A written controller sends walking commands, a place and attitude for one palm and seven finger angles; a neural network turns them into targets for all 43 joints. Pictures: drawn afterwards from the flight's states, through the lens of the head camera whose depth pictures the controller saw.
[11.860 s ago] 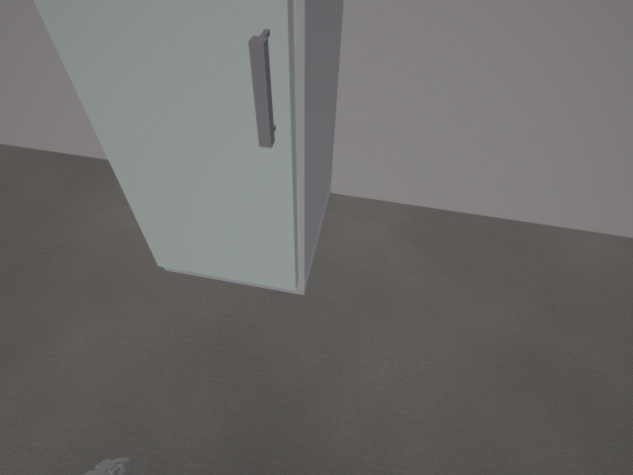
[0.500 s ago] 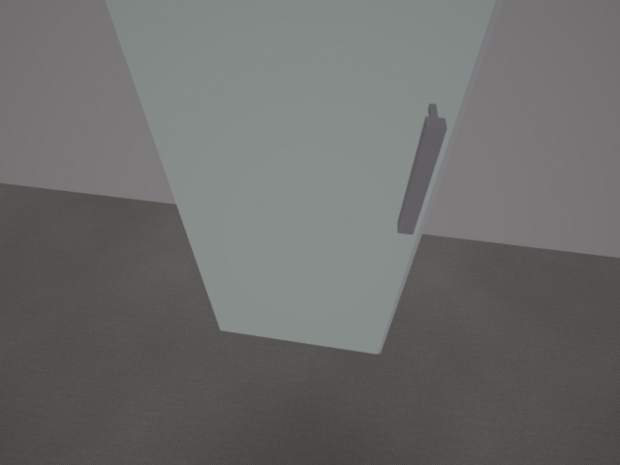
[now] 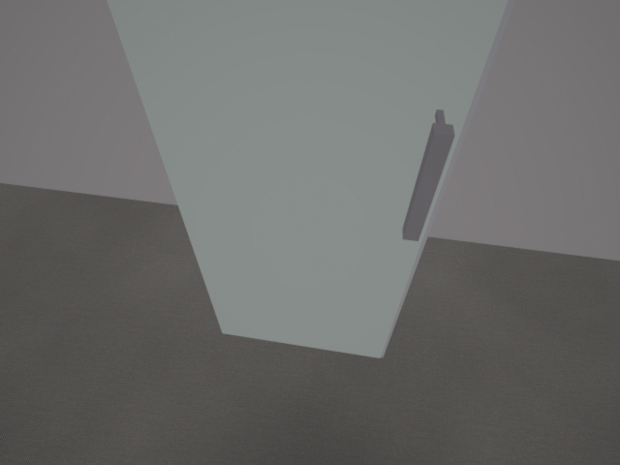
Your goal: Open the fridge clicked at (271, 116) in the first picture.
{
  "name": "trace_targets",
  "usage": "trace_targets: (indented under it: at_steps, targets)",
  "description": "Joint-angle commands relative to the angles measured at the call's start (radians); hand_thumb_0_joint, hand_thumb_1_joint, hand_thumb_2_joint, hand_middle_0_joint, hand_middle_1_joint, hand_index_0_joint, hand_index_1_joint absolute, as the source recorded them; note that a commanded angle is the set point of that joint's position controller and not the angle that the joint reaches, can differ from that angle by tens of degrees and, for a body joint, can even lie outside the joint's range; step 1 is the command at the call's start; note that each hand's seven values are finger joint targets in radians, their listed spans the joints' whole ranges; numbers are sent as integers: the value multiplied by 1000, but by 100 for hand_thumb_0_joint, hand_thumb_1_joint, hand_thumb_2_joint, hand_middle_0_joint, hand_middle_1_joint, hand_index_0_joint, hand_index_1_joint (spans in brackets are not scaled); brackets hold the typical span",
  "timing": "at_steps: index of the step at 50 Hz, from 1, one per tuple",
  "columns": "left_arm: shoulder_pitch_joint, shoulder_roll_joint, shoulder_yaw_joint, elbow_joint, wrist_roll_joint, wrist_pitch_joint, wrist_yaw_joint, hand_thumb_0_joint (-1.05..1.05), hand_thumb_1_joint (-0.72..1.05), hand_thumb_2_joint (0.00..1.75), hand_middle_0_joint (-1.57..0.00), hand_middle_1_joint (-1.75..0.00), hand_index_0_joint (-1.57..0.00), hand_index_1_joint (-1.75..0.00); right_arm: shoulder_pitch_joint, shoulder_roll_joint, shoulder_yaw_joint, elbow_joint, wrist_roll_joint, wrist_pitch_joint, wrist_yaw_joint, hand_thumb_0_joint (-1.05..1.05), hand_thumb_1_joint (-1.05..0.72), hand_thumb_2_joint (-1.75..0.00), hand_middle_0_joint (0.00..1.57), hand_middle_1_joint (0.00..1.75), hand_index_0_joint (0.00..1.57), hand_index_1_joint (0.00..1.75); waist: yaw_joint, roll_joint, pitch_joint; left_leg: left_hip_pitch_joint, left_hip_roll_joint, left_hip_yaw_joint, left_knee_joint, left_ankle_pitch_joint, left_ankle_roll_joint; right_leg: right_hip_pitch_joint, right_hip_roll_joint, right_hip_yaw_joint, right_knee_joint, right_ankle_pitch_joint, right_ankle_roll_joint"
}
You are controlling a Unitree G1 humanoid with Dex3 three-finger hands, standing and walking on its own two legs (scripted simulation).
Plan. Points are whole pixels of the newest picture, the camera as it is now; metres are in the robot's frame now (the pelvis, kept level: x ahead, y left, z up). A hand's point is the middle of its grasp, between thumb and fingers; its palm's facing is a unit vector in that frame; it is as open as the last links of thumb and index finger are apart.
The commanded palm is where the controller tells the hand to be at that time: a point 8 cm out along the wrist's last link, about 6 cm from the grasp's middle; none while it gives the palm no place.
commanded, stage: look again from close up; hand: right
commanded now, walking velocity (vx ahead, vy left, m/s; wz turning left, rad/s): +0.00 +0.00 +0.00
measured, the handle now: (424, 179) +0.54 -0.15 +0.08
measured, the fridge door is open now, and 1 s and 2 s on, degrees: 0 0 0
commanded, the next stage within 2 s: none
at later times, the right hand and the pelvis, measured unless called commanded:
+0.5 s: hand out of the picture +0.06 -0.23 -0.16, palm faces -0.04 +0.95 -0.30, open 7.3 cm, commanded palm none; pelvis +0.01 +0.00 +0.00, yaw +0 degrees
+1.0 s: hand out of the picture +0.06 -0.22 -0.16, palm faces -0.04 +0.95 -0.30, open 7.3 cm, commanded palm none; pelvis +0.02 +0.01 +0.00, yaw +0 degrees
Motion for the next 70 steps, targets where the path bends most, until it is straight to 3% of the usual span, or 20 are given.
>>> trace_targets:
  at_steps: [1, 8, 41, 48, 54, 70]
  targets:
    - [-23, 190, 33, -52, -6, -20, 16, 0, 90, 90, -20, -30, -20, -30, -5, -182, -37, -49, 1, -17, -12, 0, -90, -90, 20, 30, 20, 30, 4, 9, -38, -55, 107, -107, -84, 67, 38, 64, -159, 170, -78, 41, 23]
    - [-35, 194, 30, -48, -6, -20, 16, 0, 90, 90, -20, -30, -20, -30, -10, -191, -37, -46, 1, -18, -12, 0, -90, -90, 20, 30, 20, 30, 2, 8, -44, -44, 111, -107, -95, 101, 37, 82, -161, 166, -71, 91, 23]
    - [-21, 197, 24, -34, -5, -19, 20, 0, 90, 90, -20, -30, -20, -30, -7, -185, -37, -24, 3, -14, -9, 0, -90, -90, 20, 30, 20, 30, 1, -2, -23, -41, 108, -110, -116, 77, 34, 94, -162, 164, -100, 64, 31]
    - [-18, 195, 23, -33, -6, -21, 21, 0, 90, 90, -20, -30, -20, -30, -4, -185, -38, -23, 3, -17, -10, 0, -90, -90, 20, 30, 20, 30, 2, 1, -49, -26, 111, -111, -114, 117, 35, 113, -165, 159, -84, 119, 30]
    - [-20, 197, 22, -32, -5, -20, 22, 0, 90, 90, -20, -30, -20, -30, -11, -189, -40, -24, 3, -16, -9, 0, -90, -90, 20, 30, 20, 30, 0, -5, -22, -34, 108, -113, -118, 101, 36, 100, -164, 161, -94, 97, 31]
    - [-24, 201, 19, -33, -5, -22, 24, 0, 90, 90, -20, -30, -20, -30, -9, -194, -41, -23, 5, -20, -8, 0, -90, -90, 20, 30, 20, 30, 0, 3, -40, -21, 114, -116, -125, 159, 39, 119, -166, 155, -78, 140, 31]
